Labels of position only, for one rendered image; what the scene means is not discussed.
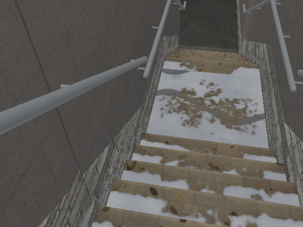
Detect stairs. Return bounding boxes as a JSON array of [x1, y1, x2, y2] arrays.
[[168, 48, 255, 64], [92, 132, 303, 227]]

